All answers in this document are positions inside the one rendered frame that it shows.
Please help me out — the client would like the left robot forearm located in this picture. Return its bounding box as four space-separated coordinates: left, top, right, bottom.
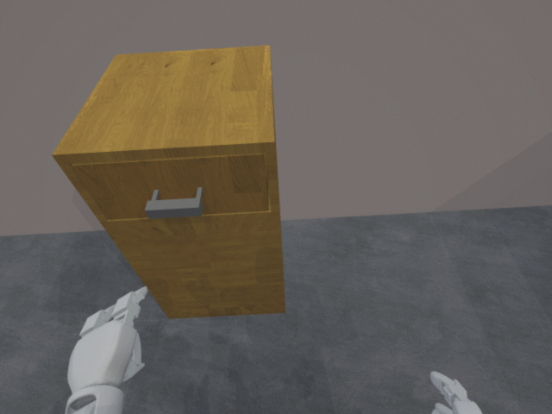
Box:
66 385 124 414

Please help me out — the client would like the drawer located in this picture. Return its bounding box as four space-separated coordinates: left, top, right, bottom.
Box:
72 153 269 220

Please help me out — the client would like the cabinet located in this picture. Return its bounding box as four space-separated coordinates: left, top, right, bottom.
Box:
52 45 285 319

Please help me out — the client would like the right robot hand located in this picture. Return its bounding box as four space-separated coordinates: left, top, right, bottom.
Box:
430 371 482 414

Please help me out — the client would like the handle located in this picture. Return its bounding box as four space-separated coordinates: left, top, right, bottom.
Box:
145 187 203 219

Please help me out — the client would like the left robot hand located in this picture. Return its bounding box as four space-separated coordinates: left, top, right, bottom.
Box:
67 286 147 394

